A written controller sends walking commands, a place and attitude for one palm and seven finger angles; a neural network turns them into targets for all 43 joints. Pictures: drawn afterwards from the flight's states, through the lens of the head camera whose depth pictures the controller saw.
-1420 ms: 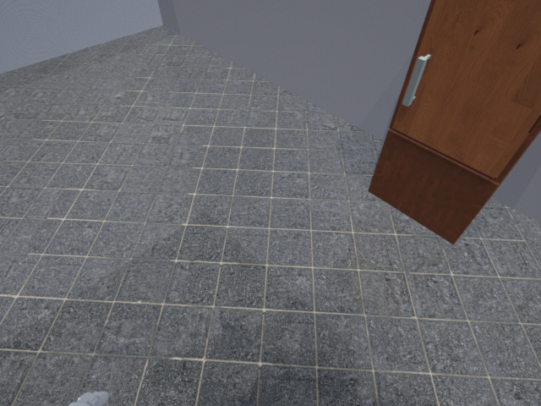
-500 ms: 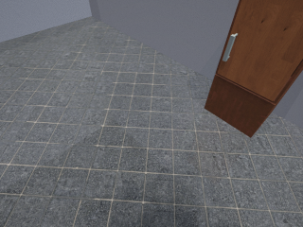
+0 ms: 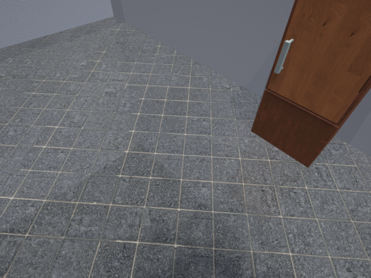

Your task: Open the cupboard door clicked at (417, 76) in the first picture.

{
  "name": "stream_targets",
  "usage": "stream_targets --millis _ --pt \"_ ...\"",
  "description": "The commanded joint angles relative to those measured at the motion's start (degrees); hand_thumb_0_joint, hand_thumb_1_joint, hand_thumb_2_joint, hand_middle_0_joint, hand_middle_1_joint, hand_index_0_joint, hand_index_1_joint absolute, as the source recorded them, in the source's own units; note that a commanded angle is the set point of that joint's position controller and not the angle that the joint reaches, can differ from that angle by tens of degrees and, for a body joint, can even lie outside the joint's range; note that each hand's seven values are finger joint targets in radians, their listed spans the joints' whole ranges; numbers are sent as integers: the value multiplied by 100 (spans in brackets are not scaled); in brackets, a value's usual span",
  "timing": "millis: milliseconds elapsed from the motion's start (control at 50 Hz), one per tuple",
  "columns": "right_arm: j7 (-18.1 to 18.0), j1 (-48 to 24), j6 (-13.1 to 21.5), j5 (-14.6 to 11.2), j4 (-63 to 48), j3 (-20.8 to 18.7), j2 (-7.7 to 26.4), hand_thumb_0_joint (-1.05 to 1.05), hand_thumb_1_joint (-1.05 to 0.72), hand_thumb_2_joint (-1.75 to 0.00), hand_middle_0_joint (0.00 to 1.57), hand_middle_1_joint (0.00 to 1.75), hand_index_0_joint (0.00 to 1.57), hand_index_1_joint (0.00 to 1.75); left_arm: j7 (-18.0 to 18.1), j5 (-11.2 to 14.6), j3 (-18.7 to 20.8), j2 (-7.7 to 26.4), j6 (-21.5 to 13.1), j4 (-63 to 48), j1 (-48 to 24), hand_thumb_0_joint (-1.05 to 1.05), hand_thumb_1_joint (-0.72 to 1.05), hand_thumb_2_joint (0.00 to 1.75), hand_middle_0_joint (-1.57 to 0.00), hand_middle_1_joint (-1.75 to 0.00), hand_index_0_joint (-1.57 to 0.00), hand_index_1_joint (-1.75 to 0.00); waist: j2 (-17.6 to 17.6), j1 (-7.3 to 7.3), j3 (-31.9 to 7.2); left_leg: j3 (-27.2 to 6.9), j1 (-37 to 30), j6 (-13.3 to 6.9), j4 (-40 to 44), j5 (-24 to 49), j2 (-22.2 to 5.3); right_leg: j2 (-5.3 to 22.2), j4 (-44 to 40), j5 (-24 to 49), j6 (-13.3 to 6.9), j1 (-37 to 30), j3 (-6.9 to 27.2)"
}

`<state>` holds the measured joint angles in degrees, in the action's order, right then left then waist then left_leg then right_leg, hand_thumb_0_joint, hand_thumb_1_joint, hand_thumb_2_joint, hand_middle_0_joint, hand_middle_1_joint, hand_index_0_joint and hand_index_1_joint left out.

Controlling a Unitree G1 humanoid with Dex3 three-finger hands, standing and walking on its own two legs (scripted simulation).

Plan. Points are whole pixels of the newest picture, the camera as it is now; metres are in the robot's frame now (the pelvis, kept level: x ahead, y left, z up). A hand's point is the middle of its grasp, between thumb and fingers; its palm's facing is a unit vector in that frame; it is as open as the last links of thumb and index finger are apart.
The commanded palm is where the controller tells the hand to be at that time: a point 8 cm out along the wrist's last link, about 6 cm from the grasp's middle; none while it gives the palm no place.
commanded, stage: look at it before walking up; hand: left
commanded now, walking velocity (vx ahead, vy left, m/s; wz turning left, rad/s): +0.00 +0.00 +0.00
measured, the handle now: (284, 56) +1.20 -0.46 -0.12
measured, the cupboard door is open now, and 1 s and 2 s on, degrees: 0 0 0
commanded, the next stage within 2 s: walk to a spot facing it in 0.02 s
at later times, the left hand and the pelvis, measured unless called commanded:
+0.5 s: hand out of the picture +0.03 +0.21 -0.19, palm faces +0.00 -0.99 -0.15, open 7.4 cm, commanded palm none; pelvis +0.07 +0.03 -0.01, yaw +0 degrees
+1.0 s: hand (137, 208) +0.34 +0.17 -0.18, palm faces +0.04 -0.98 -0.20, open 7.2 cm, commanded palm none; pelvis +0.26 -0.01 -0.02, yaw +1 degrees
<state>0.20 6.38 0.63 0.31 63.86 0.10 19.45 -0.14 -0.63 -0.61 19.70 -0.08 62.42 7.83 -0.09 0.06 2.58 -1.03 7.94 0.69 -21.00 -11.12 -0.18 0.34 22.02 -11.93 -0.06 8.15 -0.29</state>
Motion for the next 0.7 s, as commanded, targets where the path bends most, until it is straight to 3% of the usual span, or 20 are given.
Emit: stream_targets --millis 0,100,140,160,200,240,280,320,340,360,380,400,420,440,460,500,540,580,620,680 --pt "-87 -290 127 10 -364 -197 1183 0 -90 -90 20 30 20 30 72 4 265 1185 -157 -352 -235 0 90 90 -20 -30 -20 -30 -29 23 -478 -550 -75 -218 285 783 -633 694 -427 667 -177 -81 610" --pt "-90 -285 124 9 -366 -200 1192 0 -90 -90 20 30 20 30 74 5 267 1183 -158 -348 -254 0 90 90 -20 -30 -20 -30 -23 12 -455 -547 -103 -209 293 870 -642 684 -423 765 -173 -88 595" --pt "-53 106 18 56 -179 -4 412 0 -90 -90 20 30 20 30 99 3 98 448 -40 -152 195 0 90 90 -20 -30 -20 -30 -33 24 -575 -404 -33 -105 184 121 -554 647 -411 -270 -64 -147 556" --pt "-39 225 -21 76 -156 -9 380 0 -90 -90 20 30 20 30 89 -24 108 438 -5 -123 376 0 90 90 -20 -30 -20 -30 -181 65 -437 -371 141 -117 67 -526 -481 640 -483 -1029 -79 -43 615" --pt "-18 271 -63 118 -215 -44 338 0 -90 -90 20 30 20 30 31 -54 176 554 37 -126 559 0 90 90 -20 -30 -20 -30 -431 114 221 -220 873 -109 -200 -1569 -258 735 -756 -2213 -227 260 981" --pt "-17 366 -56 127 -320 -66 249 0 -90 -90 20 30 20 30 13 -61 274 675 34 -177 850 0 90 90 -20 -30 -20 -30 -887 176 400 143 1360 -93 -964 -1573 -94 1125 -1082 -2861 -506 241 1498" --pt "-7 509 8 116 -411 -113 155 0 -90 -90 20 30 20 30 30 -49 353 705 -33 -228 988 0 90 90 -20 -30 -20 -30 -887 116 386 306 1468 -113 -1461 -1357 -200 1471 -1151 -2755 -787 176 1752" --pt "5 762 91 95 -400 -142 35 0 -90 -90 20 30 20 30 30 -40 383 565 -98 -285 974 0 90 90 -20 -30 -20 -30 -633 -13 335 401 1020 -141 -1097 -1153 -300 1402 -794 -2087 -828 391 1389" --pt "2 1023 128 82 -333 -151 -13 0 -90 -90 20 30 20 30 18 -28 371 446 -100 -311 909 0 90 90 -20 -30 -20 -30 -463 -132 362 413 506 -178 -755 -1031 -309 1173 -472 -1833 -717 758 1028" --pt "-7 1403 151 81 -221 -188 27 0 -90 -90 20 30 20 30 3 -30 359 264 -97 -364 800 0 90 90 -20 -30 -20 -30 41 -294 394 83 -53 -263 -350 -1211 -452 786 96 -1763 -544 1287 599" --pt "-24 1927 186 122 -39 -274 280 0 -90 -90 20 30 20 30 -23 -43 320 -15 -82 -464 631 0 90 90 -20 -30 -20 -30 1062 -483 543 -1067 -436 -558 369 -1620 -1157 187 1387 -1700 -259 2013 -83" --pt "-90 2577 235 149 109 -362 520 0 -90 -90 20 30 20 30 -10 -64 263 -255 -125 -682 256 0 90 90 -20 -30 -20 -30 1882 -697 748 -2479 -830 -1009 1210 -1571 -2023 -164 2860 -1964 -85 2960 -567" --pt "-157 2748 254 128 156 -316 377 0 -90 -90 20 30 20 30 7 -86 291 -183 -178 -829 -14 0 90 90 -20 -30 -20 -30 1291 -671 932 -2773 -991 -1329 1209 -799 -2304 166 3648 -1892 -142 3495 -62" --pt "-185 2666 294 105 129 -276 160 0 -90 -90 20 30 20 30 -31 -83 319 -244 -227 -792 -49 0 90 90 -20 -30 -20 -30 680 -568 907 -2465 -1086 -1407 1028 28 -2234 378 4010 -1585 -158 3641 57" --pt "-197 2571 359 89 93 -245 5 0 -90 -90 20 30 20 30 -79 -77 320 -248 -265 -727 11 0 90 90 -20 -30 -20 -30 427 -469 646 -2080 -1240 -1386 909 800 -2148 517 4081 -1360 -111 3602 62" --pt "-236 2448 434 91 100 -237 -141 0 -90 -90 20 30 20 30 -116 -73 333 -483 -222 -633 201 0 90 90 -20 -30 -20 -30 578 -280 419 -1253 -1175 -1231 877 1377 -1825 603 4008 -1032 -13 3296 -65" --pt "-259 2536 476 71 181 -229 -289 0 -90 -90 20 30 20 30 -150 -73 322 -612 -164 -620 154 0 90 90 -20 -30 -20 -30 689 -237 439 -762 -1064 -1114 974 1471 -1577 615 3716 -639 49 3206 -241" --pt "-271 2596 488 75 257 -236 -382 0 -90 -90 20 30 20 30 -177 -66 316 -738 -141 -709 -80 0 90 90 -20 -30 -20 -30 589 -226 566 -455 -941 -1029 1089 1465 -1476 611 3151 -343 50 3123 -385" --pt "-269 2657 483 90 326 -238 -461 0 -90 -90 20 30 20 30 -187 -51 307 -838 -145 -812 -369 0 90 90 -20 -30 -20 -30 736 -280 709 -146 -707 -949 1125 1551 -1358 537 2345 -107 16 2749 -605" --pt "-259 2681 459 113 445 -275 -434 0 -90 -90 20 30 20 30 -179 -43 344 -858 -164 -822 -523 0 90 90 -20 -30 -20 -30 757 -268 724 -8 -521 -917 1063 1884 -1442 336 1789 84 -134 2049 -725"
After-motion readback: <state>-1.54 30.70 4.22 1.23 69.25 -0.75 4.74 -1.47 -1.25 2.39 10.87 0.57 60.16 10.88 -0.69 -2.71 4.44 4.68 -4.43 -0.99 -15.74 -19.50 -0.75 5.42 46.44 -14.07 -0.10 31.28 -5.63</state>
